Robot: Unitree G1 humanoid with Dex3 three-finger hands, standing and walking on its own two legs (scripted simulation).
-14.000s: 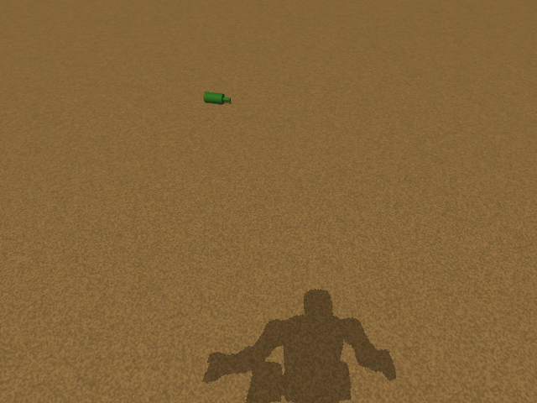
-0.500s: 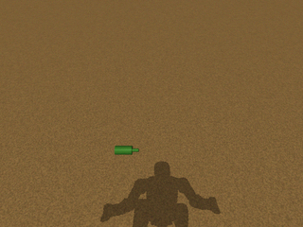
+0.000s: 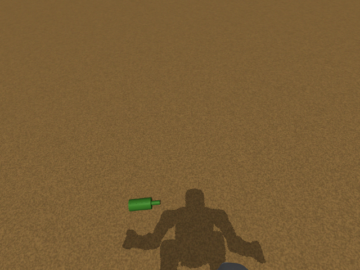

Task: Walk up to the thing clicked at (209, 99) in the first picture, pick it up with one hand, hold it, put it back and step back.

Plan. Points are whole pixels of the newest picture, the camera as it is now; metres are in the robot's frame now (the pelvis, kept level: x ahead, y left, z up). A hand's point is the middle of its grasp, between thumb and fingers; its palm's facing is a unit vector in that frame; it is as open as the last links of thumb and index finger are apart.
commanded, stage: walk up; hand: left
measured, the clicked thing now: (144, 203) +0.58 +0.24 -0.72
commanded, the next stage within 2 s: none
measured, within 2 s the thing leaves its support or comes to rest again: neither
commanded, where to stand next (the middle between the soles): +0.20 +0.00 m, yaw +1 degrees
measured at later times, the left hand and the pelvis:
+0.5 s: hand (77, 267) +0.17 +0.29 -0.16, palm faces -0.03 -0.94 -0.34, open 7.4 cm; pelvis +0.12 +0.02 +0.00, yaw -1 degrees
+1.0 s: hand (83, 244) +0.22 +0.27 -0.13, palm faces -0.02 -0.94 -0.35, open 7.4 cm; pelvis +0.13 +0.02 +0.02, yaw -1 degrees
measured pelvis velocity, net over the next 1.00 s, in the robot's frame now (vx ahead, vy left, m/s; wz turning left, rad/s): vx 0.13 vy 0.02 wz -0.01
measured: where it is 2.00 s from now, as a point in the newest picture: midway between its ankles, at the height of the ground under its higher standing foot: outside the picture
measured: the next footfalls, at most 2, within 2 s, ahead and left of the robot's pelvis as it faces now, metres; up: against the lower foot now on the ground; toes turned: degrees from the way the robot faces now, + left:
left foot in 0.32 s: +0.22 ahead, +0.15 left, +0.00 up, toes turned +2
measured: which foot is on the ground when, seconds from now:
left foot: up 0.00-0.30, down 0.32-1.00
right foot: down 0.00-1.00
